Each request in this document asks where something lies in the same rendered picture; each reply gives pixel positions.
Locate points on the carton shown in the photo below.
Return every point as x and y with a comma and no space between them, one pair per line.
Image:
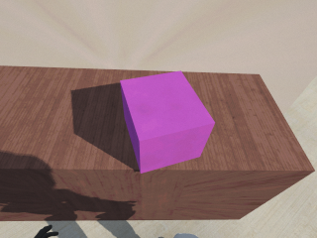
167,122

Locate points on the robot left hand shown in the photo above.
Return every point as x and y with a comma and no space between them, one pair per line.
44,233

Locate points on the pedestal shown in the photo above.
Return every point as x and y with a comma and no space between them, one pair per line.
66,152

